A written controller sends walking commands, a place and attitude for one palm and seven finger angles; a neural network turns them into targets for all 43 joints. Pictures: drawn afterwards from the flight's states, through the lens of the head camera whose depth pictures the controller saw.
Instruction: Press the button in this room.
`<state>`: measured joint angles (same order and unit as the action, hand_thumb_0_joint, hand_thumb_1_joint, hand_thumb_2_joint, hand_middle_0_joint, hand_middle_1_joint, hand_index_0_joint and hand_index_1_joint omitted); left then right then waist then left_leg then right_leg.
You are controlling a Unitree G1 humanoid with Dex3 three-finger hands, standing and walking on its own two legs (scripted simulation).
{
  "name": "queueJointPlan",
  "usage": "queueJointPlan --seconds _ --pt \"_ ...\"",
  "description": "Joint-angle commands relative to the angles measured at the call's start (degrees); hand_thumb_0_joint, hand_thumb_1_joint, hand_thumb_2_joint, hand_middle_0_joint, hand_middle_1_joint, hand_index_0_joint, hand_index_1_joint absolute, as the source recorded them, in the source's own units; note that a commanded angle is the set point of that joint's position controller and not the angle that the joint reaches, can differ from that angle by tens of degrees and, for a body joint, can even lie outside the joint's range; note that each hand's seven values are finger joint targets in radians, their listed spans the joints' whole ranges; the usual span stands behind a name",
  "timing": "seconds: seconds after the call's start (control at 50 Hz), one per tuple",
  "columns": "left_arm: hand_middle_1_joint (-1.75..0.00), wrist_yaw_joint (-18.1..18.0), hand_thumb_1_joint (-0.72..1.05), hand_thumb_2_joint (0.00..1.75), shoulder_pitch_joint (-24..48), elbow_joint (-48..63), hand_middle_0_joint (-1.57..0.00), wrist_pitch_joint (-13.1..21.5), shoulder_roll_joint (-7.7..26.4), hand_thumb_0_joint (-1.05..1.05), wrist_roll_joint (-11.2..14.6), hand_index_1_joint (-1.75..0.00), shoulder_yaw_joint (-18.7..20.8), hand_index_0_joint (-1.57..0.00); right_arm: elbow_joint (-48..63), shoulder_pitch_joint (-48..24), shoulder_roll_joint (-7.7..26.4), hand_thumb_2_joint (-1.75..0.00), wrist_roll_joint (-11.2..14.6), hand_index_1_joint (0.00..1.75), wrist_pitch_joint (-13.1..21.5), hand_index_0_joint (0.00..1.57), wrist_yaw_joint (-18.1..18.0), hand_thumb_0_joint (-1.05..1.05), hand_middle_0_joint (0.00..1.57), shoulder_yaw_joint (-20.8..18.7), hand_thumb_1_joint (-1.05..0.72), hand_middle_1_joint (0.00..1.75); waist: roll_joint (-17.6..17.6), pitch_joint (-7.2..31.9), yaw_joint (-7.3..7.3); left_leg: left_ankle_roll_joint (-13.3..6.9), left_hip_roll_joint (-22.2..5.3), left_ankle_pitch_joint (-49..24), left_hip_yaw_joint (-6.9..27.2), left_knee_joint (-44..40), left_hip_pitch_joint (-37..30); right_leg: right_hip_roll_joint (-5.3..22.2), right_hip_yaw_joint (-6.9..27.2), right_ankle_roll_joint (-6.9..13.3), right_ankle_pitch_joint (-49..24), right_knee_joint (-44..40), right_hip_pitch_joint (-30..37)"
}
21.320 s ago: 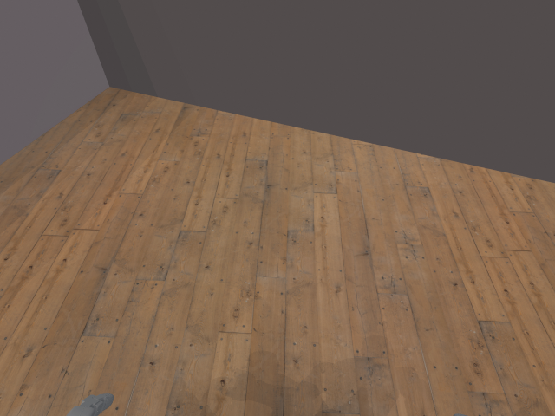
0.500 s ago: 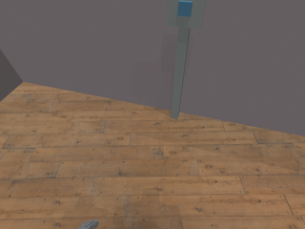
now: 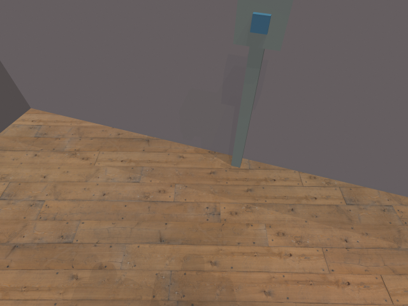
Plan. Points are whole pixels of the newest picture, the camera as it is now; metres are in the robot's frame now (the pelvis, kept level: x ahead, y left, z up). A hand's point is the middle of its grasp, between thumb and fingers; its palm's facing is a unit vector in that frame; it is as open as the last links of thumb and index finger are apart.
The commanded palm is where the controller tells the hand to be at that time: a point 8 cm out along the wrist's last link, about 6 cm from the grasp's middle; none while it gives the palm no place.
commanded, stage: stand and wait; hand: left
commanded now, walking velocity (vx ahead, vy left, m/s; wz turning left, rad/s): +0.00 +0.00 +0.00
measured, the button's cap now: (260, 23) +1.02 -0.12 +0.12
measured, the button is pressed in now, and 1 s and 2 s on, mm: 0 0 0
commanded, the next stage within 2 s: look at it before walking up in 0.54 s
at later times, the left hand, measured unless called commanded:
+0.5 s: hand out of the picture +0.01 +0.16 -0.18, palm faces +0.04 -0.98 -0.18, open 7.3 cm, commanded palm none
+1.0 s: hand out of the picture +0.01 +0.15 -0.18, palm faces +0.04 -0.99 -0.16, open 7.4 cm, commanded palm none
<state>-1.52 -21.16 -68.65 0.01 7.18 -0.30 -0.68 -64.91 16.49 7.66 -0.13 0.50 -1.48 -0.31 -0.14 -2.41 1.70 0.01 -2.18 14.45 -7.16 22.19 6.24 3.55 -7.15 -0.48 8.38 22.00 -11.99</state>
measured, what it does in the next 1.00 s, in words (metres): stands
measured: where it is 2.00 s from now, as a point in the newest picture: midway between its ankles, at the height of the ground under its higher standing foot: outside the picture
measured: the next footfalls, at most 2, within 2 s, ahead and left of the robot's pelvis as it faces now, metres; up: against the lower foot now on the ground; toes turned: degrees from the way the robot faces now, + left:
none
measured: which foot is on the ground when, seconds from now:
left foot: down 0.00-1.00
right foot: down 0.00-1.00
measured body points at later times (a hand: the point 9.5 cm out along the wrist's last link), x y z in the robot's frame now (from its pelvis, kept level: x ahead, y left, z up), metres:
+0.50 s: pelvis +0.03 +0.00 +0.00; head +0.03 +0.00 +0.45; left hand +0.01 +0.21 -0.16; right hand -0.01 -0.20 -0.17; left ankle -0.03 +0.11 -0.74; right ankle +0.04 -0.12 -0.74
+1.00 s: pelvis +0.02 -0.01 +0.00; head +0.03 +0.00 +0.45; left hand +0.01 +0.21 -0.17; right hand +0.01 -0.22 -0.16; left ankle -0.03 +0.11 -0.74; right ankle +0.04 -0.12 -0.74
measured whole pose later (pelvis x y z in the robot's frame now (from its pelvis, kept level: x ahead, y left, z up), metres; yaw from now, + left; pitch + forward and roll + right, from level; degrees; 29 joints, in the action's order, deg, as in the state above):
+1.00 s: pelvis +0.02 -0.01 +0.00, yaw +0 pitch -2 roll +0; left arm -2.1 -17.1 -66.1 1.1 7.3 -0.4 -0.4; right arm -66.1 17.2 7.0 -0.2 1.3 -1.9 -0.6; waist 0.0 -2.0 0.6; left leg 0.8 -3.1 16.9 -7.1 22.6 3.6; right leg 2.8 -7.3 -0.1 11.5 23.6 -10.0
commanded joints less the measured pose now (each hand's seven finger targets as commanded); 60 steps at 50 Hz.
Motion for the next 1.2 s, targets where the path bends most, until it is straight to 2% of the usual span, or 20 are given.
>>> queueJointPlan --seconds 0.0,0.14,0.22,0.28,0.32,0.48,0.66,0.92,1.18 --pt "-0.30 -0.71 0.90 0.90 -1.35 2.04 -0.20 1.60 4.43 0.00 -0.18 -0.30 0.53 -0.20 0.46 4.33 4.33 -0.90 0.06 0.30 0.92 0.20 -0.38 0.00 0.20 -0.81 -0.90 0.30 1.01 -1.04 -1.58 -0.52 -6.39 -4.10 5.34 -6.10 3.51 4.65 5.56 0.08 -2.91 -3.07 1.25" --pt "-0.30 -1.03 0.90 0.90 -2.44 1.79 -0.20 1.61 3.53 0.00 -0.19 -0.30 0.57 -0.20 -0.59 5.44 3.26 -0.90 -0.04 0.30 1.14 0.20 -0.63 0.00 0.20 -0.74 -0.90 0.30 0.02 -1.58 -1.41 -0.61 -6.20 -6.74 4.97 -5.24 3.75 4.69 5.41 0.38 -5.32 -1.87 1.73" --pt "-0.30 -1.16 0.90 0.90 -1.86 2.22 -0.20 1.48 3.54 0.00 -0.21 -0.30 0.66 -0.20 -1.10 6.18 2.55 -0.90 -0.09 0.30 1.09 0.20 -0.64 0.00 0.20 -0.73 -0.90 0.30 -0.19 -3.27 -1.28 -0.49 -6.09 -6.20 4.96 -5.29 5.19 4.55 5.24 0.40 -4.88 -1.45 1.67" --pt "-0.30 -1.29 0.90 0.90 -1.50 2.62 -0.20 1.55 3.55 0.00 -0.20 -0.30 0.78 -0.20 -1.22 6.81 2.29 -0.90 -0.14 0.30 1.25 0.20 -0.71 0.00 0.20 -0.79 -0.90 0.30 -0.54 -2.47 -1.30 -0.54 -6.27 -8.71 4.85 -4.79 4.69 4.68 4.99 0.58 -7.14 -0.76 2.61" --pt "-0.30 -1.28 0.90 0.90 -1.54 2.34 -0.20 1.50 3.57 0.00 -0.11 -0.30 0.63 -0.20 -1.44 6.79 2.24 -0.90 -0.12 0.30 1.17 0.20 -0.76 0.00 0.20 -0.74 -0.90 0.30 -0.09 -3.46 -1.15 -0.54 -6.28 -7.95 4.74 -4.95 5.01 4.66 5.24 0.61 -6.59 -0.81 2.11" --pt "-0.30 -1.31 0.90 0.90 -0.87 3.26 -0.20 1.57 4.17 0.00 -0.12 -0.30 0.80 -0.20 -1.34 7.30 2.31 -0.90 -0.11 0.30 1.08 0.20 -0.71 0.00 0.20 -0.89 -0.90 0.30 0.51 -3.31 -1.37 -0.49 -6.21 -8.52 4.68 -4.62 4.44 4.67 5.17 0.83 -7.38 -0.82 2.64" --pt "-0.30 -1.29 0.90 0.90 -0.46 3.40 -0.20 1.77 4.82 0.00 -0.14 -0.30 0.98 -0.20 -1.24 6.93 3.22 -0.90 -0.09 0.30 1.24 0.20 -0.75 0.00 0.20 -1.07 -0.90 0.30 0.38 -1.55 -1.52 -0.47 -6.15 -10.34 4.78 -4.17 2.95 4.79 5.06 1.08 -9.08 -0.70 3.77" --pt "-0.30 -1.10 0.90 0.90 0.14 3.58 -0.20 1.88 5.81 0.00 -0.23 -0.30 1.16 -0.20 -0.68 5.63 4.52 -0.90 -0.16 0.30 1.17 0.20 -0.74 0.00 0.20 -1.36 -0.90 0.30 -0.10 -3.89 -1.56 -0.56 -5.97 -6.38 4.92 -5.07 3.46 4.64 5.74 1.29 -5.43 -2.37 2.29" --pt "-0.30 -0.77 0.90 0.90 2.63 4.84 -0.20 2.04 8.73 0.00 -0.32 -0.30 1.88 -0.20 0.47 3.75 7.62 -0.90 -0.19 0.30 1.47 0.20 -0.53 0.00 0.20 -1.90 -0.90 0.30 0.10 -2.77 -1.48 -0.91 -6.14 -5.46 5.67 -5.74 3.61 4.67 5.63 1.51 -3.96 -2.63 3.23"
